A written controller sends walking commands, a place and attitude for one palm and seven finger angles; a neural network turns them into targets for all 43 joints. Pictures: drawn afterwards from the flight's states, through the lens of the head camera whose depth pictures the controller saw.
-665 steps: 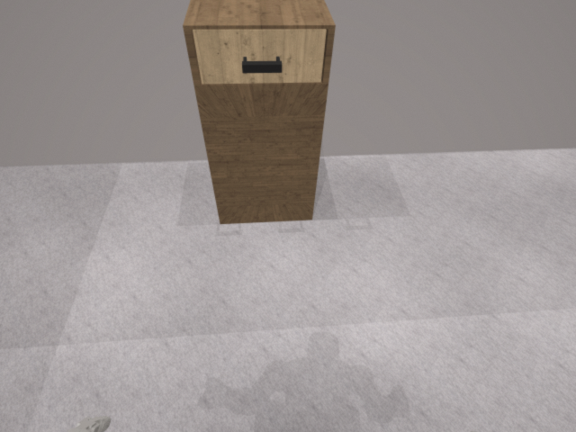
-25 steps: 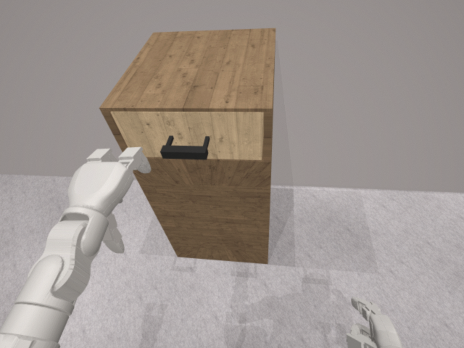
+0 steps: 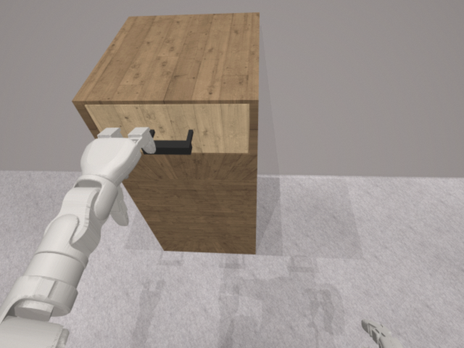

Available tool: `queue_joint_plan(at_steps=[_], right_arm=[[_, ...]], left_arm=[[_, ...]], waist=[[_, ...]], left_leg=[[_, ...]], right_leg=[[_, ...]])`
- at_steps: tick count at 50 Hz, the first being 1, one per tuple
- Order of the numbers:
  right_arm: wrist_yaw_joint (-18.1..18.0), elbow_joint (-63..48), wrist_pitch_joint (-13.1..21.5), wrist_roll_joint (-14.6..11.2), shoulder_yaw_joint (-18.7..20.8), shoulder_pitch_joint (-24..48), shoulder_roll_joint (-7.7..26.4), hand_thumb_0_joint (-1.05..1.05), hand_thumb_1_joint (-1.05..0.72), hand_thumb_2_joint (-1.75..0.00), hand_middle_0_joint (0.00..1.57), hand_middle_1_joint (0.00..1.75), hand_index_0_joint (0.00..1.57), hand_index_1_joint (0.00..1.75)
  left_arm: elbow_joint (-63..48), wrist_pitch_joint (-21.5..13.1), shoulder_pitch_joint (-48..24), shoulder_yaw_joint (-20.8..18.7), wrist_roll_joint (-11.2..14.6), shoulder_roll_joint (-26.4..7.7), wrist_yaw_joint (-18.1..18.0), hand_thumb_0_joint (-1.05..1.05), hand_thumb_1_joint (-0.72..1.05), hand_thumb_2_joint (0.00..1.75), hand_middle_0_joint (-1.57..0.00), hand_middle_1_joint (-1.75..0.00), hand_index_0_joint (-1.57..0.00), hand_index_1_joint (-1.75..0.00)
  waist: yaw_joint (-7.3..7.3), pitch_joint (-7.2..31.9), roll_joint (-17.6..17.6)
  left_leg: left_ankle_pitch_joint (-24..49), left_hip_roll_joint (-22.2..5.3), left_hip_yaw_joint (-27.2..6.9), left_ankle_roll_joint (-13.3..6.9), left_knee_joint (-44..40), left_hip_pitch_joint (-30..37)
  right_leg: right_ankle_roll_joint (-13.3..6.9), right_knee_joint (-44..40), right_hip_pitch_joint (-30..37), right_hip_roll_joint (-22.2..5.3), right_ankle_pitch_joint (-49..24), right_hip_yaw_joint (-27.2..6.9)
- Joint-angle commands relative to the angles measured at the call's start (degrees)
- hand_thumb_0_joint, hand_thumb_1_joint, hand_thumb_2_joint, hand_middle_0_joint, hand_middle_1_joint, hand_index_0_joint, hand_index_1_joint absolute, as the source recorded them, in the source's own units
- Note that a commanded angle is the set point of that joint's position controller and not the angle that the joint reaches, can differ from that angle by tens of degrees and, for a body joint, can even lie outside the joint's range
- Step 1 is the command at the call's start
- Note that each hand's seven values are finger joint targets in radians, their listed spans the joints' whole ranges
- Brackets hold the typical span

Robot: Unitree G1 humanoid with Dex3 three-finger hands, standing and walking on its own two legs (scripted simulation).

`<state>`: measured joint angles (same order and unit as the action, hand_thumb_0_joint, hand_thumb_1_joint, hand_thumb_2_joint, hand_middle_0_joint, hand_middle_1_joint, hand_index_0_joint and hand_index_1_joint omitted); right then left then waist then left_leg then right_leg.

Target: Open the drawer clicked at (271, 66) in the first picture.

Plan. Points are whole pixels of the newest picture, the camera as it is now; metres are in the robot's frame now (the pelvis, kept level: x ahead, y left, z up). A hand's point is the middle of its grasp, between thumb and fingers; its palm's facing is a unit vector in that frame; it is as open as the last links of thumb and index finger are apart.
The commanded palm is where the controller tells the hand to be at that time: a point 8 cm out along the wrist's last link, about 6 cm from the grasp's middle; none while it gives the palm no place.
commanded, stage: move the hooked fingers above the handle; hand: left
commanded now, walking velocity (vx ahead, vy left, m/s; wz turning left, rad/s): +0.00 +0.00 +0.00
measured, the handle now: (169, 140) +0.56 +0.21 +0.00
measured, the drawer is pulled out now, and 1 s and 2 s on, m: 0.00 0.00 0.00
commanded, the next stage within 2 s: lower the fingers behind the handle in 1.68 s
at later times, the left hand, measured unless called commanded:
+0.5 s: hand (137, 154) +0.44 +0.23 +0.07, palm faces -0.02 -0.03 -1.00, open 13.8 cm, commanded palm +0.43 +0.24 +0.13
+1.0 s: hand (151, 138) +0.51 +0.23 +0.05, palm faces -0.06 -0.02 -1.00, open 13.8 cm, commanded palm +0.49 +0.23 +0.11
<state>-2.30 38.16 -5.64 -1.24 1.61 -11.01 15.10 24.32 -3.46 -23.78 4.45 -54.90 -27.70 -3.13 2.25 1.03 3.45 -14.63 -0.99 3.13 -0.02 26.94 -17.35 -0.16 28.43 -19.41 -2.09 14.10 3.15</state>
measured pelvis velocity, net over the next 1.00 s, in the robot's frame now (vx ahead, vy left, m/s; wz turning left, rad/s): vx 0.01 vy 0.01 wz -0.03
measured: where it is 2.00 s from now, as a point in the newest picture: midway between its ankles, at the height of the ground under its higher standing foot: outside the picture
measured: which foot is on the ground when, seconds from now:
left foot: down 0.00-1.00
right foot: down 0.00-1.00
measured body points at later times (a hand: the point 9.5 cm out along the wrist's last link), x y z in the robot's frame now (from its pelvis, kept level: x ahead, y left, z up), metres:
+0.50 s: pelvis +0.01 +0.01 -0.01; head +0.07 -0.01 +0.44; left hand +0.44 +0.23 +0.12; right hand +0.11 -0.26 -0.14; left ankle -0.01 +0.12 -0.74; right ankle +0.00 -0.12 -0.74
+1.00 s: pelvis +0.01 +0.01 -0.02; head +0.10 +0.00 +0.42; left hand +0.51 +0.23 +0.10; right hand +0.00 -0.27 -0.15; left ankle -0.01 +0.12 -0.74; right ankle +0.00 -0.12 -0.74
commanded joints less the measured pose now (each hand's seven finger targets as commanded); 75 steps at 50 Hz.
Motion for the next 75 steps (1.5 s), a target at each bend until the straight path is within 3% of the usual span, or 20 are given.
queue_joint_plan(at_steps=[1,6,9,13,21,25,26,28,35,36,38,40,44,46,50,53,56,61,64,75], right_arm=[[0.0,-7.1,2.2,0.1,3.1,1.7,6.5,0.0,-0.9,-0.9,0.2,0.3,0.2,0.3],[0.3,-6.6,1.7,-0.3,3.3,0.4,7.1,0.0,-0.9,-0.9,0.2,0.3,0.2,0.3],[0.3,-6.2,1.6,-0.1,3.9,-1.2,7.3,0.0,-0.9,-0.9,0.2,0.3,0.2,0.3],[0.2,-5.5,1.5,-0.1,4.0,-2.9,7.2,0.0,-0.9,-0.9,0.2,0.3,0.2,0.3],[0.5,-4.0,1.0,0.3,4.3,-5.8,7.3,0.0,-0.9,-0.9,0.2,0.3,0.2,0.3],[0.7,-4.0,0.6,0.4,4.3,-6.8,7.5,0.0,-0.9,-0.9,0.2,0.3,0.2,0.3],[0.7,-3.8,0.5,0.4,4.2,-7.3,7.8,0.0,-0.9,-0.9,0.2,0.3,0.2,0.3],[0.7,-4.0,0.5,0.6,4.4,-8.0,7.6,0.0,-0.9,-0.9,0.2,0.3,0.2,0.3],[0.1,-2.8,0.3,1.0,4.4,-11.7,8.4,0.0,-0.9,-0.9,0.2,0.3,0.2,0.3],[0.2,-2.8,0.3,1.0,4.5,-12.1,8.3,0.0,-0.9,-0.9,0.2,0.3,0.2,0.3],[0.4,-2.4,0.3,1.2,4.7,-12.8,8.1,0.0,-0.9,-0.9,0.2,0.3,0.2,0.3],[0.5,-2.2,0.2,1.3,4.8,-13.6,8.5,0.0,-0.9,-0.9,0.2,0.3,0.2,0.3],[0.6,-1.3,0.2,1.3,5.1,-15.2,8.9,0.0,-0.9,-0.9,0.2,0.3,0.2,0.3],[0.5,-0.9,0.3,1.3,5.2,-16.2,9.2,0.0,-0.9,-0.9,0.2,0.3,0.2,0.3],[0.6,-0.8,0.3,1.8,5.4,-17.4,9.1,0.0,-0.9,-0.9,0.2,0.3,0.2,0.3],[0.9,-0.8,0.0,1.8,5.4,-16.9,9.0,0.0,-0.9,-0.9,0.2,0.3,0.2,0.3],[1.0,-0.9,-0.2,1.6,5.3,-16.8,9.3,0.0,-0.9,-0.9,0.2,0.3,0.2,0.3],[1.1,-1.3,-0.3,1.7,5.5,-16.1,9.1,0.0,-0.9,-0.9,0.2,0.3,0.2,0.3],[1.2,-1.1,-0.4,1.4,5.4,-15.3,9.0,0.0,-0.9,-0.9,0.2,0.3,0.2,0.3],[0.8,-1.6,-0.1,1.3,4.7,-14.0,8.8,0.0,-0.9,-0.9,0.2,0.3,0.2,0.3]], left_arm=[[-11.0,-1.0,-21.2,-9.8,0.0,-15.5,-3.9,0.0,-0.5,0.3,-0.3,-1.2,-0.3,-1.2],[-5.6,0.3,-22.1,-8.2,-0.6,-14.1,-4.2,0.0,-0.5,0.3,-0.3,-1.2,-0.3,-1.2],[-5.8,0.0,-24.8,-8.4,-1.3,-15.0,-4.4,0.0,-0.5,0.3,-0.3,-1.2,-0.3,-1.2],[-3.1,-1.0,-30.3,-5.3,-1.3,-12.4,-4.6,0.0,-0.5,0.3,-0.3,-1.2,-0.3,-1.2],[5.8,-2.2,-36.7,-8.0,-3.1,-15.5,-7.2,0.0,-0.5,0.3,-0.3,-1.2,-0.3,-1.2],[11.5,-1.0,-38.4,-6.0,-3.8,-13.4,-7.6,0.0,-0.5,0.3,-0.3,-1.2,-0.3,-1.2],[11.6,-1.0,-40.5,-6.6,-4.1,-14.9,-7.6,0.0,-0.5,0.3,-0.3,-1.2,-0.3,-1.2],[11.7,-1.0,-43.1,-4.1,-4.4,-12.4,-7.6,0.0,-0.5,0.3,-0.3,-1.2,-0.3,-1.2],[18.3,-2.3,-48.5,-8.2,-4.9,-18.4,-8.8,0.0,-0.5,0.3,-0.3,-1.2,-0.3,-1.2],[17.8,-2.6,-49.9,-8.4,-5.2,-19.2,-9.2,0.0,-0.5,0.3,-0.3,-1.2,-0.3,-1.2],[19.2,-2.4,-50.4,-6.7,-5.6,-16.8,-9.7,0.0,-0.5,0.3,-0.3,-1.2,-0.3,-1.2],[22.3,-2.1,-48.3,-9.1,-5.7,-19.1,-10.0,0.0,-0.5,0.3,-0.3,-1.2,-0.3,-1.2],[23.5,-1.2,-52.3,-5.6,-6.2,-16.4,-10.1,0.0,-0.5,0.3,-0.3,-1.2,-0.3,-1.2],[23.9,-1.4,-54.9,-5.8,-6.1,-17.3,-9.9,0.0,-0.5,0.3,-0.3,-1.2,-0.3,-1.2],[23.0,-2.6,-54.4,-7.6,-6.1,-18.6,-9.9,0.0,-0.5,0.3,-0.3,-1.2,-0.3,-1.2],[23.1,-2.3,-51.6,-9.0,-6.5,-19.7,-10.7,0.0,-0.5,0.3,-0.3,-1.2,-0.3,-1.2],[23.0,-1.7,-51.4,-8.7,-6.1,-19.3,-11.0,0.0,-0.5,0.3,-0.3,-1.2,-0.3,-1.2],[19.5,-1.6,-50.6,-9.2,-6.0,-19.7,-11.3,0.0,-0.5,0.3,-0.3,-1.2,-0.3,-1.2],[20.4,-0.9,-50.6,-6.1,-5.7,-15.8,-10.8,0.0,-0.5,0.3,-0.3,-1.2,-0.3,-1.2],[21.9,-0.5,-53.8,-4.7,-5.9,-14.4,-10.7,0.0,-0.5,0.3,-0.3,-1.2,-0.3,-1.2]], waist=[[0.76,21.9,-3.0],[-0.19,19.0,-3.8],[-0.6,22.1,-3.0],[-2.43,20.7,-1.7],[-2.86,23.3,-1.8],[-4.08,22.0,-3.5],[-4.12,23.0,-3.0],[-5.03,24.7,-1.8],[-6.16,26.1,-3.4],[-6.02,27.9,-1.2],[-6.66,27.6,-0.7],[-6.46,28.2,-2.7],[-8.32,27.5,-0.6],[-9.14,28.4,-1.1],[-8.1,31.8,1.2],[-7.0,31.2,2.5],[-7.68,29.6,0.1],[-6.76,32.3,1.5],[-7.6,27.8,0.8],[-8.43,25.4,-1.5]], left_leg=[[20.4,2.6,-0.2,-1.9,-0.5,4.6],[19.0,2.4,0.2,-1.9,-0.3,2.5],[21.1,2.3,-0.1,-2.0,0.9,3.8],[20.1,2.2,-0.6,-2.1,1.8,4.2],[21.1,2.2,-0.8,-2.0,3.9,1.8],[20.5,2.1,-0.6,-2.1,4.4,0.0],[20.4,2.0,-0.7,-2.1,4.6,-0.2],[20.3,2.0,-0.7,-2.1,5.2,1.0],[18.1,2.2,-0.8,-2.4,6.6,-3.4],[19.0,2.3,-0.7,-2.4,7.0,-3.3],[20.0,2.0,-0.8,-2.2,7.4,-2.9],[20.9,2.0,-0.7,-2.3,7.9,-4.4],[20.3,1.6,-0.6,-2.2,8.3,-4.1],[19.3,1.6,-0.8,-2.4,8.6,-4.1],[22.8,1.4,-1.2,-2.3,9.3,-2.2],[24.8,1.1,-0.9,-2.1,9.4,-2.8],[24.1,0.9,-1.2,-2.2,9.0,-3.5],[26.0,0.8,-1.2,-2.2,8.6,-0.9],[23.3,0.7,-1.2,-2.1,7.9,-1.2],[19.1,1.2,-1.7,-2.2,7.6,-1.5]], right_leg=[[-1.7,-0.4,11.8,2.3,-19.1,-1.6],[-1.7,-0.1,9.2,2.6,-17.9,-1.4],[-1.9,0.9,8.8,2.8,-19.0,-1.4],[-1.9,1.1,4.9,3.0,-17.3,-1.2],[-2.0,3.2,3.9,3.2,-18.5,-1.3],[-2.0,3.4,2.5,3.3,-18.2,-1.0],[-1.9,3.8,2.3,3.3,-18.1,-1.1],[-1.9,3.9,1.1,3.4,-17.7,-1.3],[-1.7,4.6,1.3,3.4,-17.6,-1.9],[-1.7,5.2,1.6,3.4,-18.8,-2.3],[-1.7,5.5,-0.4,3.6,-18.8,-1.8],[-1.7,5.8,1.1,3.8,-20.0,-1.8],[-1.5,5.6,-2.5,4.0,-19.0,-1.8],[-1.3,5.4,-2.6,4.0,-18.3,-2.0],[-1.7,6.1,-2.5,4.3,-19.0,-1.9],[-1.7,6.7,-2.7,4.4,-20.0,-1.7],[-1.5,6.2,-2.7,4.5,-19.6,-1.3],[-1.5,6.0,-1.2,4.4,-20.3,-1.3],[-1.5,5.1,-3.6,4.5,-17.7,-0.9],[-1.7,4.6,-4.6,4.2,-14.6,-1.0]])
